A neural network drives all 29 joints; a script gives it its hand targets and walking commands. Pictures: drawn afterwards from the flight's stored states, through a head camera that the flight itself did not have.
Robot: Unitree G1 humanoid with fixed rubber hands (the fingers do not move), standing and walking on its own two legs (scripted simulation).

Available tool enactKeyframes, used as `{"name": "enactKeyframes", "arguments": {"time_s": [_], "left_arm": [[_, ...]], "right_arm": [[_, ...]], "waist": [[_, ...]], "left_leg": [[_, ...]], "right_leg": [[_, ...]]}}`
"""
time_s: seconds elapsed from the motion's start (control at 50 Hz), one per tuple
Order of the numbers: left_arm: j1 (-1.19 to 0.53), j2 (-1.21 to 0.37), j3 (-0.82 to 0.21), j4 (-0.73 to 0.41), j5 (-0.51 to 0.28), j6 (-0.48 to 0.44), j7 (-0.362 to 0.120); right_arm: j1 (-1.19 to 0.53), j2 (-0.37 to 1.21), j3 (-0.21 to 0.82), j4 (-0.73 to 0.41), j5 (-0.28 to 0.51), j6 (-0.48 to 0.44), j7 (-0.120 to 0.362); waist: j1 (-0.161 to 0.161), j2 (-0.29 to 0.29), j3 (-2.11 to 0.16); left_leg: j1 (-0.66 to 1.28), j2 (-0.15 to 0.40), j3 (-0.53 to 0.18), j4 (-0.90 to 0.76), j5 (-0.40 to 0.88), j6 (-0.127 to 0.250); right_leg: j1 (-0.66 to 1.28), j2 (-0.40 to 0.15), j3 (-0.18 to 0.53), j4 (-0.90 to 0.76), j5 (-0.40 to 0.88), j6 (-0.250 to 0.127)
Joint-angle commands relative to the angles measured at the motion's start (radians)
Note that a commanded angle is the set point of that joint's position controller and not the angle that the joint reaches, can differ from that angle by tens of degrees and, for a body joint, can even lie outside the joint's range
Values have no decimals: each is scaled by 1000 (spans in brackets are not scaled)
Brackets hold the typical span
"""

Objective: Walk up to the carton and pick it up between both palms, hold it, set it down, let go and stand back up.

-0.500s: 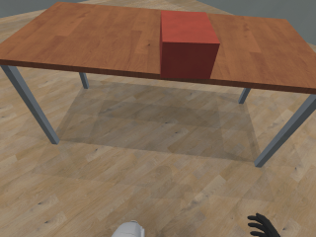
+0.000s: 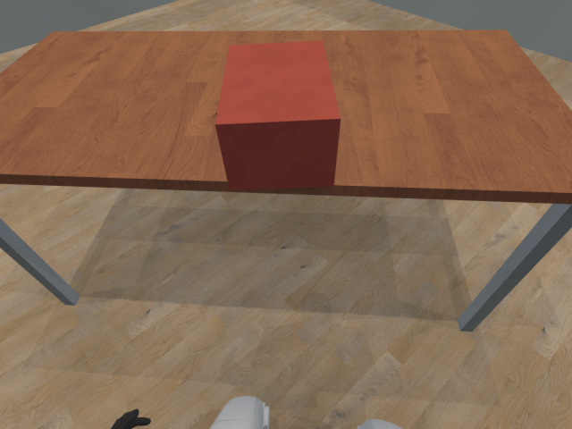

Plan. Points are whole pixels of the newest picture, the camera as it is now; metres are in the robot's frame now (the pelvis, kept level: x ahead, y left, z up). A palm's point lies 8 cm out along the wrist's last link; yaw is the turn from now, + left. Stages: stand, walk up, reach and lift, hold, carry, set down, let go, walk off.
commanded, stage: walk up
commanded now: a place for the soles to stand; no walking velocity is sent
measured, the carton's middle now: (278, 111) +0.69 +0.06 +0.07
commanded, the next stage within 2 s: none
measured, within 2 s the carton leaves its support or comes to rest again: neither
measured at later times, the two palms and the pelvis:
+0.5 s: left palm (188, 344) +0.26 +0.19 -0.10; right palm (534, 387) +0.21 -0.33 -0.08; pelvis +0.13 -0.05 +0.00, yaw -3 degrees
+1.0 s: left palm (201, 303) +0.31 +0.17 -0.06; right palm (517, 336) +0.28 -0.33 -0.07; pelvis +0.17 -0.07 +0.03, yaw -2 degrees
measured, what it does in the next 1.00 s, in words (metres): walks ahead: left foot, then right foot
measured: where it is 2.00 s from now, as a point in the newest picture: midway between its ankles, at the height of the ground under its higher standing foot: outside the picture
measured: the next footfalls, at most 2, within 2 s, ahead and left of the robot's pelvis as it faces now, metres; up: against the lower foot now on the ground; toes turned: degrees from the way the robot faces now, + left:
left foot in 0.14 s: +0.19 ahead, +0.08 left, +0.00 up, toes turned +0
right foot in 0.48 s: +0.23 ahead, -0.19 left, +0.00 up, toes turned -5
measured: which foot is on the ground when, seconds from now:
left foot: up 0.00-0.12, down 0.14-1.00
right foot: down 0.00-0.18, up 0.20-0.46, down 0.48-1.00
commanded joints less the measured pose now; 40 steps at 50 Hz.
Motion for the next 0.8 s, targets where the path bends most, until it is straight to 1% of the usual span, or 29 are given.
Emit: {"name": "enactKeyframes", "arguments": {"time_s": [0.0,0.06,0.1,0.12,0.14,0.16,0.18,0.2,0.22,0.26,0.32,0.36,0.38,0.42,0.44,0.46,0.48,0.5,0.52,0.54,0.58,0.6,0.62,0.64,0.66,0.68,0.7,0.74,0.78], "left_arm": [[12,206,55,-52,6,-23,14],[-5,215,53,-49,10,-16,12],[-56,180,32,-56,-4,-2,6],[-7,128,15,-57,-8,2,0],[37,75,-3,-72,-14,3,-7],[62,96,3,-110,-20,13,-13],[3,197,40,-102,-2,54,-8],[-35,206,47,-115,6,71,-7],[-40,179,43,-117,10,72,-6],[24,150,44,-98,16,59,-2],[67,114,43,-87,-9,51,-7],[68,82,36,-88,-23,47,-12],[104,70,35,-76,-31,35,-13],[169,106,53,-42,-30,14,-11],[162,152,68,-44,-24,3,-9],[118,211,82,-71,-6,-4,-1],[43,288,92,-109,-26,8,8],[-3,268,94,-110,-33,15,14],[-39,224,75,-117,-33,17,21],[-61,223,68,-124,-23,20,28],[-118,203,44,-127,-20,25,26],[-161,191,35,-133,-27,29,17],[-154,153,22,-142,-38,26,5],[-124,112,13,-141,-53,25,0],[-96,115,14,-129,-50,25,2],[-113,153,23,-124,-46,21,1],[-130,178,26,-117,-47,18,0],[-135,165,23,-113,-45,10,-1],[-114,165,22,-113,-46,5,0]], "right_arm": [[-20,-71,-32,-150,10,-42,11],[-8,-41,-31,-151,26,-57,18],[103,-46,-44,-119,18,-71,11],[166,-81,-59,-98,7,-73,1],[190,-142,-80,-104,-11,-71,-13],[186,-251,-101,-137,-27,-64,-32],[177,-242,-101,-115,-18,-48,-44],[138,-208,-81,-122,-4,-46,-53],[115,-196,-68,-124,-4,-50,-62],[37,-168,-50,-127,-14,-61,-64],[-89,-128,-24,-129,-9,-66,-53],[-133,-136,-20,-137,-8,-67,-45],[-149,-142,-18,-141,-6,-59,-36],[-196,-135,0,-149,13,-36,-23],[-143,-100,13,-150,23,-30,-16],[-76,-53,29,-164,40,-27,-7],[-63,-80,20,-164,59,-3,-22],[-104,-120,2,-135,47,23,-32],[-126,-130,-2,-140,42,27,-29],[-111,-107,5,-131,45,21,-28],[2,-91,3,-87,29,-4,-26],[30,-91,3,-80,29,-20,-23],[3,-128,-2,-87,16,-33,-20],[-82,-163,-9,-96,33,-37,-16],[-135,-154,-5,-95,46,-33,-7],[-120,-120,4,-96,40,-30,-3],[-92,-108,6,-98,29,-29,-5],[-61,-113,10,-82,36,-31,-6],[-63,-110,6,-74,30,-32,-5]], "waist": [[21,-267,37],[6,-290,-5],[-70,-199,-60],[-86,-96,-122],[-108,73,-154],[-114,225,-149],[-128,57,-129],[-116,15,-60],[-117,24,-14],[-75,81,-26],[-28,151,-57],[-8,197,-62],[4,226,-98],[53,128,-143],[50,13,-188],[24,-150,-246],[32,-221,-260],[40,-175,-216],[34,-150,-144],[30,-182,-134],[-26,-270,-155],[-58,-271,-158],[-46,-210,-168],[8,-105,-182],[30,-92,-167],[12,-147,-166],[-12,-162,-176],[-18,-109,-193],[-15,-119,-235]], "left_leg": [[-129,59,-36,-193,-30,-12],[45,31,26,-440,74,13],[358,-38,84,-629,325,30],[490,-70,70,-640,332,38],[556,43,-130,-719,162,85],[494,361,-697,-994,-124,218],[424,450,-806,-1041,-301,325],[417,425,-740,-1041,-241,327],[412,404,-639,-1010,-48,320],[364,374,-452,-947,249,308],[248,309,-220,-895,474,270],[191,264,-88,-819,684,224],[175,220,-30,-756,707,195],[89,165,52,-587,595,123],[38,140,80,-515,471,79],[-40,80,140,-389,226,14],[57,4,82,-338,-153,-25],[87,30,6,-260,-190,-27],[32,28,0,-270,-150,-32],[6,29,-3,-312,-122,-32],[167,34,14,-515,44,-15],[252,31,13,-685,182,-1],[294,73,-66,-758,292,22],[182,95,-146,-771,260,44],[78,76,-109,-753,198,48],[130,34,-51,-715,213,18],[211,27,-40,-701,266,8],[246,37,-48,-723,364,12],[283,34,-44,-714,369,15]], "right_leg": [[37,-338,460,-570,-69,-267],[12,-282,308,-476,132,-223],[-138,-203,165,-287,131,-148],[-185,-153,109,-160,92,-102],[-269,-85,21,53,71,-45],[-358,56,16,311,-195,22],[-342,4,133,420,-304,28],[-404,-3,181,479,-230,35],[-440,-11,200,488,-171,40],[-377,-30,236,449,-123,51],[-199,-32,254,268,-119,58],[-71,-35,211,62,-49,46],[12,-3,163,-37,6,36],[219,67,83,-257,349,20],[302,57,142,-288,440,-2],[347,-102,389,-315,456,-62],[153,-320,677,-450,306,-223],[59,-326,724,-493,50,-280],[67,-272,661,-494,65,-258],[99,-248,606,-455,183,-240],[19,-199,471,-377,316,-182],[-21,-162,408,-331,325,-130],[-46,-119,344,-269,350,-75],[41,-39,263,-267,299,-34],[148,-29,263,-284,270,-22],[126,-70,319,-314,284,-40],[74,-97,343,-325,332,-61],[109,-88,311,-301,471,-65],[117,-93,295,-316,478,-62]]}}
